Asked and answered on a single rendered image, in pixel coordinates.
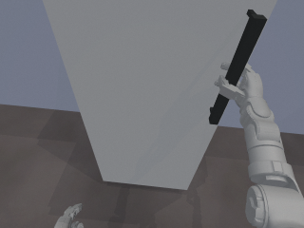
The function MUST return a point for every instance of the left robot hand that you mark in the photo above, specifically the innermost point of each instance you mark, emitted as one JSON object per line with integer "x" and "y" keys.
{"x": 70, "y": 213}

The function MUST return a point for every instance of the fridge door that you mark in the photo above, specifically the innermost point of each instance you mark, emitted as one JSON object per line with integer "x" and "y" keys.
{"x": 143, "y": 75}

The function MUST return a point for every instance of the robot right forearm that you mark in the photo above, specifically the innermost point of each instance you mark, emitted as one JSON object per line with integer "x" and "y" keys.
{"x": 268, "y": 165}

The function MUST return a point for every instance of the right robot hand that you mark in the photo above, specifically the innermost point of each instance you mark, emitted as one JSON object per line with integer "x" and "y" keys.
{"x": 250, "y": 86}

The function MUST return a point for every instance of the handle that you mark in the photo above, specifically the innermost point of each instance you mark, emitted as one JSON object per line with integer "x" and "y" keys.
{"x": 248, "y": 40}

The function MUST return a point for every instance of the robot right upper arm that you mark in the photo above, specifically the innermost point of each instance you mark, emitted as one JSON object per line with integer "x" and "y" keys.
{"x": 270, "y": 206}

